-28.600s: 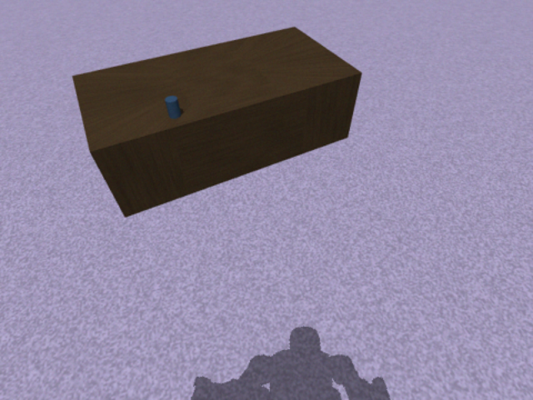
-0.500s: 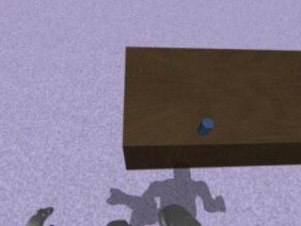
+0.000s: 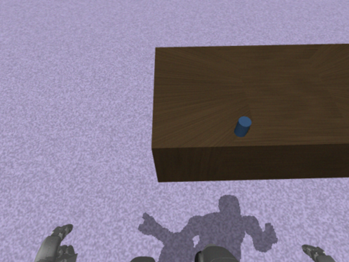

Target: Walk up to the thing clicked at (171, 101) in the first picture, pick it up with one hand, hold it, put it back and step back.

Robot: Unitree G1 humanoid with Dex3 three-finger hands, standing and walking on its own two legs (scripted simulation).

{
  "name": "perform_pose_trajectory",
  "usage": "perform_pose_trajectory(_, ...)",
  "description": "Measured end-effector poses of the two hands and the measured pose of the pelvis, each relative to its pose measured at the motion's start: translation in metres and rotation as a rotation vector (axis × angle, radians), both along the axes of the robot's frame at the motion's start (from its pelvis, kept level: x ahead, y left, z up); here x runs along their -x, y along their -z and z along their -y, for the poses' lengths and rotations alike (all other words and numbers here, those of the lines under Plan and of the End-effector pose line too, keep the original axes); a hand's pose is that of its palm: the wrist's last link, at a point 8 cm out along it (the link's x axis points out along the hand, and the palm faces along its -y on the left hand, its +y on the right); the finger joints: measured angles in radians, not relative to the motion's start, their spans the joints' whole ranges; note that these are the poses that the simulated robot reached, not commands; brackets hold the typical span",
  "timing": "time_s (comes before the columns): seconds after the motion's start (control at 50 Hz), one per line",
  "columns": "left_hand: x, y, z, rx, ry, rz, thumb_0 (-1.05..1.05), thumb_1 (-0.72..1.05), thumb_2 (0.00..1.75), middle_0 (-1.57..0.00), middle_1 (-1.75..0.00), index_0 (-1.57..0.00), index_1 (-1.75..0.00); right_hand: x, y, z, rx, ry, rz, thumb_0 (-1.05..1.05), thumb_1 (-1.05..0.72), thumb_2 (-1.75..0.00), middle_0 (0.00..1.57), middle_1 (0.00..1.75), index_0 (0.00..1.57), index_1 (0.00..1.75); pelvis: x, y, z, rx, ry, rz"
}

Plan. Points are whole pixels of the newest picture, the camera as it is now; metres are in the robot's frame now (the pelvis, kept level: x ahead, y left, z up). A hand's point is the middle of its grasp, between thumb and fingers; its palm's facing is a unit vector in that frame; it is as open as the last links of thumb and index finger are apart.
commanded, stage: step back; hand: right
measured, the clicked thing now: (242, 126) +0.63 -0.27 -0.30
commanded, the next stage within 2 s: none
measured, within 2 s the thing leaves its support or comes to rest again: neither
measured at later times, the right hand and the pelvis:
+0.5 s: hand out of the picture -0.03 -0.33 -0.15, palm faces +0.04 +0.92 -0.40, open 7.4 cm; pelvis -0.13 -0.04 +0.00, yaw -4 degrees
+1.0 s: hand out of the picture -0.17 -0.35 -0.14, palm faces -0.02 +0.91 -0.41, open 7.4 cm; pelvis -0.29 -0.07 +0.00, yaw -4 degrees
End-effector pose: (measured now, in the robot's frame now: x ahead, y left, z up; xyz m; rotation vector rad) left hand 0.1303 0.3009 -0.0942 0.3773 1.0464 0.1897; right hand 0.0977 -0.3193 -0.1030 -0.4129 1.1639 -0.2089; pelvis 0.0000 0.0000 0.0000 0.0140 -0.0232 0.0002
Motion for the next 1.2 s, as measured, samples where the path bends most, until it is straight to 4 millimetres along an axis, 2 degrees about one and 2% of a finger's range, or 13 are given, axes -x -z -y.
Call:
perform_pose_trajectory(0.06, 0.018, 0.01, -0.007, 0.017, -0.013, -0.015, 0.0, 0.9, 0.89, -0.2, -0.3, -0.2, -0.3, 0.023, -0.004, -0.006, 0.01, 0.001, -0.007, 0.0, -0.9, -0.9, 0.2, 0.3, 0.2, 0.3, 0.017, 0.002, -0.004, -0.018, 0.008, 0.016)
perform_pose_trajectory(0.14, 0.045, 0.011, -0.008, 0.022, -0.033, -0.059, 0.0, 0.9, 0.89, -0.2, -0.3, -0.2, -0.3, 0.052, -0.016, -0.007, 0.009, 0.016, -0.011, 0.0, -0.9, -0.9, 0.21, 0.3, 0.2, 0.3, 0.033, -0.006, 0.0, 0.014, 0.018, 0.015)
perform_pose_trajectory(0.24, 0.085, 0.011, -0.005, 0.016, -0.035, -0.108, 0.0, 0.9, 0.9, -0.2, -0.3, -0.2, -0.3, 0.073, -0.022, 0.003, 0.019, 0.02, 0.015, 0.0, -0.9, -0.9, 0.21, 0.3, 0.21, 0.3, 0.059, -0.009, 0.009, 0.026, 0.046, 0.005)
perform_pose_trajectory(0.32, 0.115, 0.012, 0.004, -0.009, -0.019, -0.146, 0.0, 0.9, 0.9, -0.2, -0.3, -0.2, -0.3, 0.086, -0.015, 0.02, 0.018, 0.016, 0.057, 0.0, -0.9, -0.9, 0.21, 0.3, 0.21, 0.3, 0.084, -0.002, 0.021, 0.024, 0.073, 0.001)
perform_pose_trajectory(0.38, 0.137, 0.014, 0.015, -0.036, -0.011, -0.151, 0.0, 0.9, 0.9, -0.2, -0.3, -0.2, -0.3, 0.099, -0.002, 0.037, 0.005, 0.022, 0.081, 0.0, -0.9, -0.9, 0.21, 0.3, 0.21, 0.3, 0.104, 0.008, 0.034, 0.032, 0.086, 0.006)
perform_pose_trajectory(0.48, 0.175, 0.002, 0.036, -0.032, -0.012, -0.155, 0.0, 0.9, 0.89, -0.2, -0.3, -0.2, -0.3, 0.128, 0.004, 0.049, -0.021, 0.068, 0.065, 0.0, -0.9, -0.9, 0.2, 0.3, 0.2, 0.3, 0.129, 0.001, 0.044, 0.002, 0.079, 0.009)
perform_pose_trajectory(0.6, 0.191, -0.005, 0.042, -0.044, -0.014, -0.092, 0.01, 0.9, 0.89, -0.2, -0.3, -0.2, -0.3, 0.172, 0.007, 0.046, -0.031, 0.039, 0.009, 0.0, -0.9, -0.9, 0.2, 0.3, 0.2, 0.3, 0.16, -0.002, 0.047, -0.01, 0.039, -0.001)
perform_pose_trajectory(0.7, 0.201, 0.007, 0.033, -0.028, -0.023, -0.012, 0.0, 0.9, 0.89, -0.2, -0.3, -0.2, -0.3, 0.207, 0.013, 0.037, -0.016, -0.002, -0.037, 0.0, -0.9, -0.9, 0.2, 0.3, 0.2, 0.3, 0.193, 0.008, 0.043, -0.01, -0.011, 0.007)
perform_pose_trajectory(0.78, 0.223, 0.01, 0.035, -0.013, -0.042, -0.025, 0.0, 0.9, 0.89, -0.2, -0.3, -0.2, -0.3, 0.233, 0.004, 0.032, -0.027, -0.012, -0.039, 0.0, -0.9, -0.9, 0.21, 0.3, 0.2, 0.3, 0.219, 0.003, 0.046, -0.001, -0.003, 0.025)
perform_pose_trajectory(0.92, 0.283, 0.008, 0.05, -0.004, -0.031, -0.095, 0.0, 0.9, 0.89, -0.2, -0.3, -0.2, -0.3, 0.26, -0.01, 0.049, -0.012, 0.0, 0.035, 0.0, -0.9, -0.9, 0.21, 0.3, 0.21, 0.3, 0.261, -0.005, 0.061, 0.02, 0.04, 0.008)
perform_pose_trajectory(1.02, 0.333, 0.012, 0.064, -0.042, -0.017, -0.135, 0.0, 0.9, 0.89, -0.2, -0.3, -0.2, -0.3, 0.278, 0.003, 0.077, -0.022, 0.004, 0.093, 0.0, -0.9, -0.9, 0.21, 0.3, 0.21, 0.3, 0.298, 0.007, 0.079, 0.023, 0.075, 0.005)
perform_pose_trajectory(1.12, 0.387, 0.0, 0.079, -0.055, -0.043, -0.161, 0.0, 0.9, 0.89, -0.2, -0.3, -0.2, -0.3, 0.314, 0.008, 0.089, -0.045, 0.041, 0.066, 0.0, -0.9, -0.9, 0.2, 0.3, 0.2, 0.3, 0.328, 0.001, 0.09, -0.003, 0.063, 0.013)
perform_pose_trajectory(1.2, 0.411, -0.01, 0.079, -0.081, -0.062, -0.144, 0.01, 0.9, 0.89, -0.21, -0.3, -0.2, -0.3, 0.349, 0.013, 0.091, -0.052, 0.028, 0.019, 0.0, -0.9, -0.9, 0.2, 0.3, 0.2, 0.3, 0.351, -0.003, 0.092, -0.021, 0.033, 0.009)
